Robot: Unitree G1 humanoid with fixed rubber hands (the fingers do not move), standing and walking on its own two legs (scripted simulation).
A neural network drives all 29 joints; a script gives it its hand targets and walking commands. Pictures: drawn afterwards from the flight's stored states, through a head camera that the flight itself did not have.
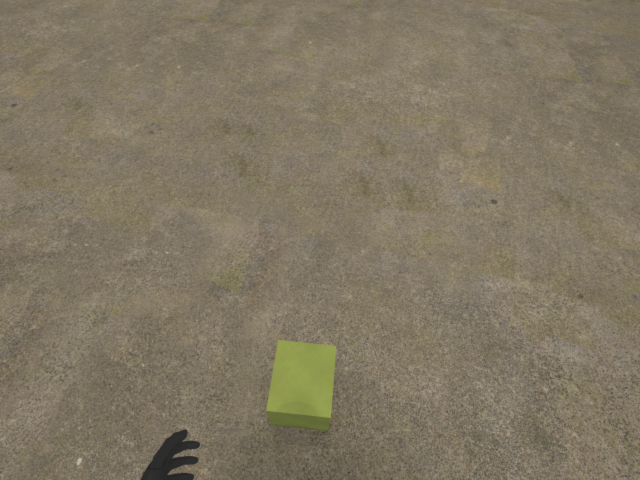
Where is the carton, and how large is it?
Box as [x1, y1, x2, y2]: [266, 340, 335, 430]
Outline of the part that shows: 278,340 266,409 271,424 327,430 331,410 335,346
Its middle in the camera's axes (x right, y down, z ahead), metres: -0.05 +0.42 +1.10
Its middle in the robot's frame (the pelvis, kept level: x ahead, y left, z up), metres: +0.41 +0.05 -0.67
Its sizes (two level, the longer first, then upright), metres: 0.188 0.165 0.179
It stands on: the floor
